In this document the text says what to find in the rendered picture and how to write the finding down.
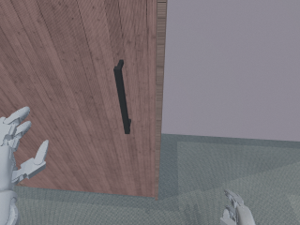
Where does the wardrobe door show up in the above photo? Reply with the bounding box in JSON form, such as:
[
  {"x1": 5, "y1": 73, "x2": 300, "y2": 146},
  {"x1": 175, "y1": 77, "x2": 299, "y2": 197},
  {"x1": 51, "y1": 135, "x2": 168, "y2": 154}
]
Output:
[{"x1": 0, "y1": 0, "x2": 157, "y2": 198}]

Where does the robot right hand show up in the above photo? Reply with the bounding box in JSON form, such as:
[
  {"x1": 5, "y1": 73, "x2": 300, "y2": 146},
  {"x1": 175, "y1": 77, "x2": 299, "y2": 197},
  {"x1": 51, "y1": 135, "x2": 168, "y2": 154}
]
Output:
[{"x1": 220, "y1": 189, "x2": 256, "y2": 225}]

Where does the robot left forearm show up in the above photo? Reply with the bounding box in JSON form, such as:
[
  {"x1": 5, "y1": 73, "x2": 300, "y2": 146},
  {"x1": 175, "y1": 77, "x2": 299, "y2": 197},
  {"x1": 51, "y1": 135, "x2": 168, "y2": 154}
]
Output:
[{"x1": 0, "y1": 190, "x2": 21, "y2": 225}]

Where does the robot left hand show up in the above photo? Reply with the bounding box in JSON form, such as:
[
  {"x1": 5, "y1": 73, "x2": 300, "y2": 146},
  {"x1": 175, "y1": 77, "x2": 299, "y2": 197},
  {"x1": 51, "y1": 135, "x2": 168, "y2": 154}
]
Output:
[{"x1": 0, "y1": 106, "x2": 49, "y2": 191}]

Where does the handle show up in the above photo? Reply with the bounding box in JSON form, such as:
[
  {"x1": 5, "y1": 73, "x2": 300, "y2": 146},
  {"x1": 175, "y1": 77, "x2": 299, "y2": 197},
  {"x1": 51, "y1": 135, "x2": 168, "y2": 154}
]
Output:
[{"x1": 113, "y1": 59, "x2": 131, "y2": 134}]

